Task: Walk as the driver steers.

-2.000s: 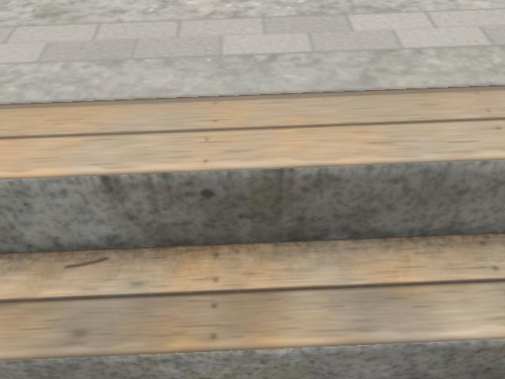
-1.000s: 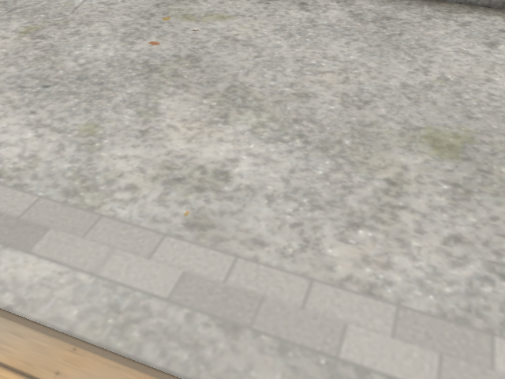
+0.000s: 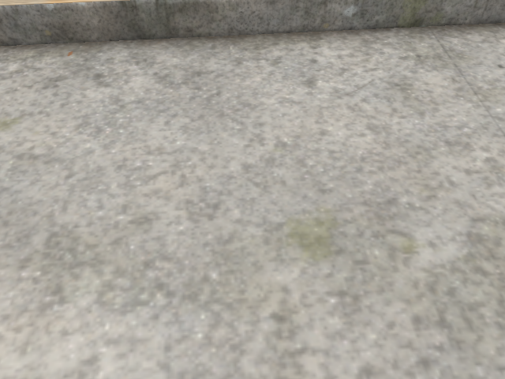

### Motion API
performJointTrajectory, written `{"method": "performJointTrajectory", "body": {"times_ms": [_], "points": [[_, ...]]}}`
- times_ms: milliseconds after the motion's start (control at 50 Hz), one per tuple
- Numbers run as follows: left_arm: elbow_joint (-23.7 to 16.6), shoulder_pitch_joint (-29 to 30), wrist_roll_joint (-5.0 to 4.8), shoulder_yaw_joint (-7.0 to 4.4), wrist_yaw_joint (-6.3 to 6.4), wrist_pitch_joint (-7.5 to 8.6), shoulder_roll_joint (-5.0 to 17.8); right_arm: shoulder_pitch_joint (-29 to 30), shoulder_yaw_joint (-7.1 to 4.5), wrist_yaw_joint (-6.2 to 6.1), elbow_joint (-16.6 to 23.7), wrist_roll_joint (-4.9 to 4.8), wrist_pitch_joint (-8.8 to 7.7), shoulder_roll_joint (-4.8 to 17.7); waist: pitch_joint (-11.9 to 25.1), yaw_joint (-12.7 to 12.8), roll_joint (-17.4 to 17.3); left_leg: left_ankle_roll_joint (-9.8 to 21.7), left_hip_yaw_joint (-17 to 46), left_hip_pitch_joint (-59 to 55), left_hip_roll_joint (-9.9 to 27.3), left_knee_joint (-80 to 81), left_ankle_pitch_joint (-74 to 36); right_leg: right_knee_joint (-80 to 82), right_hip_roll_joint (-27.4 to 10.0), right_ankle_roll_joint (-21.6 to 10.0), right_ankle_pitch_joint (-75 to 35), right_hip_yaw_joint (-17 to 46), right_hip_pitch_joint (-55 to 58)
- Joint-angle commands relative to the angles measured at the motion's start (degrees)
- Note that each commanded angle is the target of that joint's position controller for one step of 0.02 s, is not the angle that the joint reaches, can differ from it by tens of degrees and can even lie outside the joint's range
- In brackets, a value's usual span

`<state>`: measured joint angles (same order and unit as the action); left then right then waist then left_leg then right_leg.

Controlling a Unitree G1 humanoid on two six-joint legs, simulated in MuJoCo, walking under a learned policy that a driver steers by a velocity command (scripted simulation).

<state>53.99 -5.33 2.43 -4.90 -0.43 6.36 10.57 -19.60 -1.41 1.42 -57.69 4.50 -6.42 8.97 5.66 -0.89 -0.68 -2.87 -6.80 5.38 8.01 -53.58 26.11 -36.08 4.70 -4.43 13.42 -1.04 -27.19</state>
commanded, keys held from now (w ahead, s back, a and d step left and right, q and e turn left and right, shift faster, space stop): w+q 0.86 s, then w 0.14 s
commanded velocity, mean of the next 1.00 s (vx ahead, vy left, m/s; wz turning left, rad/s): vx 0.50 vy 0.00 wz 0.32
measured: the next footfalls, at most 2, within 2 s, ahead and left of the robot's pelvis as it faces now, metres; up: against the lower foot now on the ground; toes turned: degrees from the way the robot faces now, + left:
left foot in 0.48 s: +0.44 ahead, +0.14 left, +0.00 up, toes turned +10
right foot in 0.94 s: +0.72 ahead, +0.01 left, +0.00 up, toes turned +27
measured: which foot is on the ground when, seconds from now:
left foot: up 0.00-0.46, down 0.48-0.94, up 0.96-1.00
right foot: down 0.00-0.50, up 0.52-0.92, down 0.94-1.00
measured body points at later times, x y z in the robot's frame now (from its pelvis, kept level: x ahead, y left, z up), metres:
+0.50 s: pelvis +0.28 +0.04 -0.01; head +0.32 +0.05 +0.44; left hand +0.26 +0.31 -0.14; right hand +0.54 -0.16 -0.10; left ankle +0.40 +0.13 -0.72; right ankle +0.07 -0.08 -0.69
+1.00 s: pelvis +0.57 +0.07 +0.00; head +0.59 +0.08 +0.45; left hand +0.68 +0.38 -0.06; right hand +0.75 -0.15 -0.11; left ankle +0.41 +0.13 -0.67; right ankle +0.68 +0.00 -0.72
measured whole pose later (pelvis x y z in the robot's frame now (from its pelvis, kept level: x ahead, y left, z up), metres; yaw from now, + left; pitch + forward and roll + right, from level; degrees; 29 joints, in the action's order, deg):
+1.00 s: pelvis +0.57 +0.07 +0.00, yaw +24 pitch +4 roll -1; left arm 38.0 -3.6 0.4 -3.2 0.0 7.6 12.5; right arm -18.4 -5.0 -0.7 -42.6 -1.7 -3.0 14.9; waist 1.7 -2.2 -2.0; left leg 2.8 9.5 19.3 -6.3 -57.8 27.6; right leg -32.3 2.7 -1.3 9.6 1.5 -27.0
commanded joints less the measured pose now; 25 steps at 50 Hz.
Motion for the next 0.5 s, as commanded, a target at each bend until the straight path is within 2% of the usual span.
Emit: {"method": "performJointTrajectory", "body": {"times_ms": [20,40,60,80,100,120,140,160,180,200,220,240,280,320,360,420,440,460,480,500], "points": [[5.37,-20.19,-0.80,-3.67,0.94,0.37,9.48,7.54,-1.11,1.12,6.12,-0.57,-0.90,5.40,1.30,8.11,4.94,5.20,11.66,42.32,-3.60,-27.75,-5.49,16.79,-15.64,-12.17,-19.05,24.96,36.86],[4.33,-15.24,-1.87,-2.26,0.44,0.31,5.06,5.13,-0.77,0.92,4.57,0.06,-0.95,2.95,0.53,4.16,2.42,7.42,13.07,36.98,-1.15,-27.27,-10.38,17.83,-15.78,-12.05,-20.39,21.94,25.33],[3.08,-10.78,-1.94,-1.06,-0.27,-0.16,1.96,4.55,-0.45,0.78,3.85,0.10,-0.91,0.78,-0.33,0.94,0.55,8.42,12.73,33.37,0.07,-26.92,-12.62,18.76,-16.29,-12.66,-22.68,20.29,16.10],[2.02,-9.00,-1.37,0.07,-0.67,-0.70,-0.85,4.12,-0.52,0.85,3.18,-0.32,-0.66,0.54,-0.69,-0.53,-0.81,8.79,12.25,32.83,0.16,-27.46,-13.34,20.21,-16.57,-12.92,-23.06,19.40,11.05],[1.16,-9.22,-0.53,0.37,-0.63,-0.65,-1.63,4.13,-0.66,1.00,2.75,-0.69,-0.51,0.34,-0.47,-0.47,-0.52,8.43,11.50,35.05,0.10,-27.36,-13.64,21.39,-16.61,-13.32,-21.96,17.82,10.15],[0.68,-10.18,-0.36,0.46,-0.36,-0.28,-1.26,5.10,-1.00,1.12,2.54,-0.92,-0.41,0.75,-0.15,-0.07,-0.03,7.88,11.08,37.41,0.21,-25.75,-14.65,22.11,-16.32,-13.13,-21.17,16.34,10.26],[-0.64,-8.72,-1.97,1.26,0.19,-0.40,2.60,11.50,-2.53,-2.09,8.87,-9.18,-0.28,6.49,-4.64,-1.81,-0.24,5.51,12.25,40.38,1.32,-24.33,-11.75,25.10,-19.18,-11.85,-16.45,18.00,9.55],[-0.53,-8.81,-2.22,1.21,0.57,-0.19,4.19,13.95,-2.20,-3.21,9.82,-9.12,-0.14,6.37,-5.79,-1.62,0.23,4.50,12.94,43.25,2.34,-19.11,-13.54,26.04,-19.37,-10.61,-13.85,17.23,9.55],[-0.41,-10.78,-2.08,1.17,1.00,-0.07,5.42,14.70,-2.03,-3.67,10.16,-7.24,-0.04,6.05,-6.23,-0.94,0.13,3.85,12.23,44.63,2.39,-14.85,-17.14,26.40,-18.63,-9.54,-14.70,15.27,10.61],[-0.14,-12.79,-2.08,1.06,1.41,-0.19,6.27,15.47,-1.90,-3.53,10.50,-6.12,-0.07,5.55,-5.90,-0.04,0.72,3.84,10.94,44.58,1.80,-10.04,-21.75,26.40,-17.18,-8.14,-17.11,12.36,11.82],[-0.21,-14.08,-1.82,0.98,1.72,-0.07,7.08,16.38,-1.92,-3.19,10.68,-5.58,-0.01,5.58,-5.40,0.73,1.12,4.39,9.75,42.71,0.96,-4.92,-26.43,26.27,-15.40,-6.67,-19.39,9.03,12.05],[0.07,-15.52,-1.90,1.02,1.97,0.05,7.06,18.16,-1.83,-2.64,11.19,-5.66,0.13,5.13,-5.35,1.72,2.06,4.91,8.34,40.73,0.11,-0.51,-30.27,26.59,-14.17,-5.39,-20.70,6.60,12.49],[0.45,-18.16,-2.28,1.16,2.33,0.34,6.97,23.19,-1.66,-1.70,12.76,-6.42,0.52,4.85,-6.16,3.75,2.32,5.68,6.13,38.40,-1.88,8.21,-34.26,27.95,-13.32,-3.51,-20.61,3.97,15.40],[0.77,-19.76,-2.52,1.02,2.59,0.16,7.29,26.68,-1.42,-0.87,13.93,-6.73,0.79,4.23,-7.33,5.05,2.50,6.32,5.01,37.96,-3.56,15.15,-35.02,27.70,-13.84,-2.32,-22.29,2.26,21.17],[1.00,-19.88,-2.41,0.56,2.94,-0.63,8.16,28.57,-1.39,-0.44,14.97,-6.75,1.12,4.57,-8.02,5.24,3.55,6.81,4.33,38.03,-5.05,18.96,-32.45,25.36,-15.18,-1.43,-30.37,0.21,27.80],[-0.66,-16.55,-2.52,-0.19,3.50,-1.58,9.83,25.09,-2.39,0.44,15.24,-5.95,1.15,7.11,-4.25,1.96,6.62,9.35,0.98,31.36,-9.05,20.18,-23.26,15.64,-16.98,-0.05,-57.86,-2.20,35.39],[-1.18,-15.38,-2.56,-0.38,3.75,-2.11,10.48,20.98,-3.11,0.60,14.39,-5.77,1.21,8.72,-2.07,-0.32,8.30,10.22,-0.22,26.73,-10.85,20.74,-20.37,9.55,-16.96,0.19,-65.81,-2.90,36.67],[-2.20,-12.91,-2.56,-0.61,3.73,-2.49,11.35,12.68,-4.31,0.65,12.22,-5.68,1.26,11.29,1.36,-4.61,8.19,11.89,0.01,16.41,-12.19,25.41,-23.23,-1.07,-15.50,1.09,-66.32,-4.16,34.59],[-4.32,-10.78,-1.84,-0.43,3.68,-1.86,11.01,2.23,-5.78,0.24,9.88,-4.79,1.61,15.27,7.12,-8.63,5.11,14.58,8.64,-3.33,-6.89,22.71,-29.41,-16.69,-13.40,2.36,-52.29,-4.42,20.01],[-6.34,-16.18,-0.15,1.96,1.97,-0.14,3.32,-3.14,-6.74,-0.15,9.46,-4.72,1.72,19.72,14.88,-5.35,-10.30,26.09,36.52,-28.97,8.32,22.45,-29.26,-41.42,-1.84,6.68,-2.92,-2.22,-8.56]]}}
